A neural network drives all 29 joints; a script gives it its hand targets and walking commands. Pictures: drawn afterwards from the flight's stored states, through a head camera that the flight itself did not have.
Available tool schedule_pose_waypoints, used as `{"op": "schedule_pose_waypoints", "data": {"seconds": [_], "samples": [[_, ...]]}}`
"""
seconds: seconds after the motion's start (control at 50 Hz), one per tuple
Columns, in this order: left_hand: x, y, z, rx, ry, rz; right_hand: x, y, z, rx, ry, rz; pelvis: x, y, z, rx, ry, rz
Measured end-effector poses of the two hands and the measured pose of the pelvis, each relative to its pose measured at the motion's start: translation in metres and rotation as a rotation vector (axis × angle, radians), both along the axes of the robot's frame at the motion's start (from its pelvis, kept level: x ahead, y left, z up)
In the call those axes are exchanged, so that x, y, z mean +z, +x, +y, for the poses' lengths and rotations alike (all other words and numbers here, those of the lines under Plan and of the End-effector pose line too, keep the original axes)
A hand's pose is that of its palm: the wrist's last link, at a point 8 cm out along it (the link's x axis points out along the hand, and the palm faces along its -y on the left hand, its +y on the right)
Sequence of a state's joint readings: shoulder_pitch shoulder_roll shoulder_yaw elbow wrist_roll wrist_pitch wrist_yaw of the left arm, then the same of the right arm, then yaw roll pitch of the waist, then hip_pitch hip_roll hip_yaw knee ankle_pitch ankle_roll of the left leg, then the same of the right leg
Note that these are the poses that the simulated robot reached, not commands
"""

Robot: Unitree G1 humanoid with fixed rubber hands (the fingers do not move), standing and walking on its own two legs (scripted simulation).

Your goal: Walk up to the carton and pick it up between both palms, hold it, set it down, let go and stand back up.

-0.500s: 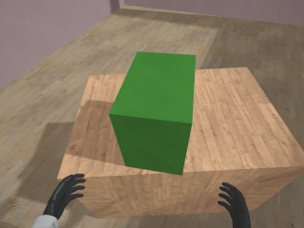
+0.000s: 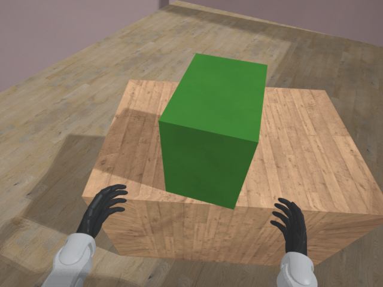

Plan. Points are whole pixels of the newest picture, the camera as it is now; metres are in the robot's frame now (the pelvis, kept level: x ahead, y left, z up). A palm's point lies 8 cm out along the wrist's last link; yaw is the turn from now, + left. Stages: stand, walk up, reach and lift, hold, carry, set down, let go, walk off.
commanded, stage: reach and lift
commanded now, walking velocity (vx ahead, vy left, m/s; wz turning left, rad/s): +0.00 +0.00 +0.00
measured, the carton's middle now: (214, 130) +0.54 +0.00 -0.02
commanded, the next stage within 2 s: none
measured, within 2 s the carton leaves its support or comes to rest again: neither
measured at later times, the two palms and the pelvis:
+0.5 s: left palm (114, 174) +0.32 +0.22 +0.03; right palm (300, 195) +0.30 -0.18 +0.04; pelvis +0.04 -0.01 +0.01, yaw -2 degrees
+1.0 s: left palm (126, 128) +0.40 +0.21 +0.10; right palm (313, 164) +0.35 -0.20 +0.09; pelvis +0.01 +0.00 +0.01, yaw -2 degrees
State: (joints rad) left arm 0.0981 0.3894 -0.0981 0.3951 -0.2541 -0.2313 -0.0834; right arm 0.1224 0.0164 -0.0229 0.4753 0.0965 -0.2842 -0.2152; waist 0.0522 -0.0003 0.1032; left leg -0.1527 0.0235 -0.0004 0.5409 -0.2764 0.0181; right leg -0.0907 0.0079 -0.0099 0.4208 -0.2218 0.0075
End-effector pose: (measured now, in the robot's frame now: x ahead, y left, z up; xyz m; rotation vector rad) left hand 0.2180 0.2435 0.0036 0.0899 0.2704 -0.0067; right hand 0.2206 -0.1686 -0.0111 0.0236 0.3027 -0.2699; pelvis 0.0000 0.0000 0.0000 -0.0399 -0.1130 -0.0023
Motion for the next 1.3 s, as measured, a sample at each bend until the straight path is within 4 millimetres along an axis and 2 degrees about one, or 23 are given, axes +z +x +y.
{"op": "schedule_pose_waypoints", "data": {"seconds": [0.14, 0.26, 0.4, 0.5, 0.6, 0.66, 0.72, 0.84, 0.9, 1.02, 1.12, 1.18, 1.3], "samples": [[0.037, 0.052, 0.001, 0.01, 0.012, -0.03, 0.014, 0.034, 0.003, -0.001, 0.066, -0.046, 0.001, 0.012, 0.0, -0.004, 0.024, 0.023], [0.04, 0.086, 0.001, 0.016, -0.023, 0.01, 0.031, 0.06, 0.009, 0.028, 0.053, -0.042, 0.003, 0.027, -0.005, -0.012, 0.025, 0.033], [0.028, 0.101, -0.013, -0.028, -0.051, 0.032, 0.056, 0.083, -0.002, -0.001, -0.013, -0.086, 0.006, 0.038, -0.01, -0.017, 0.014, 0.048], [0.026, 0.106, -0.019, -0.049, -0.035, 0.039, 0.055, 0.08, -0.009, -0.026, -0.018, -0.075, 0.007, 0.041, -0.007, -0.027, 0.01, 0.054], [0.043, 0.111, -0.015, -0.041, 0.003, 0.017, 0.04, 0.07, -0.008, -0.024, 0.021, -0.033, 0.008, 0.04, 0.0, -0.036, 0.008, 0.059], [0.057, 0.118, -0.011, -0.036, 0.021, 0.006, 0.039, 0.073, -0.008, -0.02, 0.045, -0.038, 0.008, 0.036, 0.005, -0.035, 0.009, 0.065], [0.073, 0.129, -0.01, -0.038, 0.026, -0.008, 0.05, 0.084, -0.009, -0.023, 0.058, -0.09, 0.008, 0.031, 0.01, -0.034, 0.011, 0.072], [0.101, 0.155, -0.021, -0.056, -0.016, -0.046, 0.093, 0.111, -0.016, -0.032, 0.046, -0.19, 0.008, 0.023, 0.012, -0.035, 0.02, 0.075], [0.103, 0.167, -0.026, -0.055, -0.054, -0.034, 0.102, 0.119, -0.02, -0.031, 0.011, -0.147, 0.009, 0.02, 0.009, -0.036, 0.024, 0.071], [0.092, 0.189, -0.038, -0.044, -0.092, 0.01, 0.101, 0.131, -0.032, -0.047, -0.034, -0.017, 0.008, 0.011, -0.001, -0.032, 0.026, 0.098], [0.09, 0.208, -0.047, -0.03, -0.074, 0.007, 0.106, 0.152, -0.034, -0.044, -0.025, -0.031, 0.006, 0.007, -0.004, -0.036, 0.025, 0.17], [0.097, 0.217, -0.049, -0.019, -0.054, -0.01, 0.11, 0.164, -0.03, -0.028, -0.009, -0.069, 0.005, 0.009, -0.004, -0.038, 0.024, 0.216], [0.126, 0.231, -0.047, -0.011, -0.023, -0.039, 0.115, 0.181, -0.023, -0.002, 0.029, -0.094, 0.005, 0.019, -0.002, -0.028, 0.018, 0.246]]}}
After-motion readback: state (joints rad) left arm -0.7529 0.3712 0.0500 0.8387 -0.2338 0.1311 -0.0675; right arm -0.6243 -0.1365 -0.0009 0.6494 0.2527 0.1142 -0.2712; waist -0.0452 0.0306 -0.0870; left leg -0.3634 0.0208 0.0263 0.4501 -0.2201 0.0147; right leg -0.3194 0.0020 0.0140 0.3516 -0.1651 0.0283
